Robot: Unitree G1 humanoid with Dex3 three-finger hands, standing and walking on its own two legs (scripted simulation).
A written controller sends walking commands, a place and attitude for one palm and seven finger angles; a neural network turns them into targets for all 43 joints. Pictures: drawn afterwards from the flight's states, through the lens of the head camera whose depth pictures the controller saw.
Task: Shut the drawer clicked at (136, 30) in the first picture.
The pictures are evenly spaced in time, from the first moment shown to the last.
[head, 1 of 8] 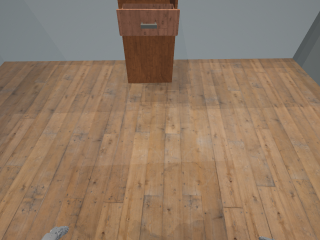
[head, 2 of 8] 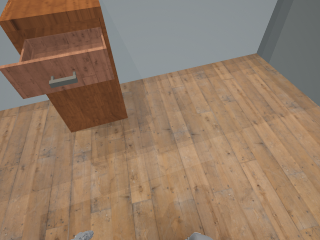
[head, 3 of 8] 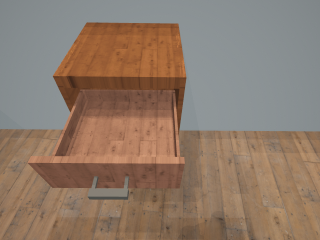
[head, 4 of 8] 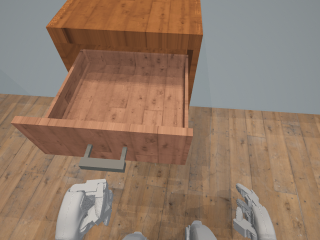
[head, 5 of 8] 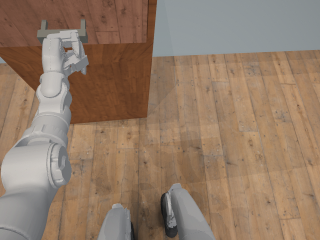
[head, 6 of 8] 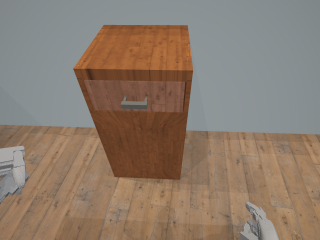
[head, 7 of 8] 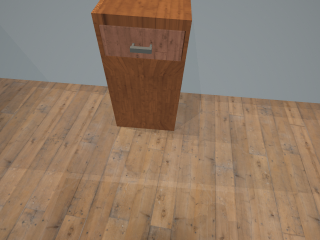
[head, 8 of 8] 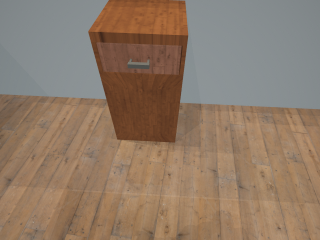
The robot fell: no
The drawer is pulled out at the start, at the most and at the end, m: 0.30 0.30 0.00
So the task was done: yes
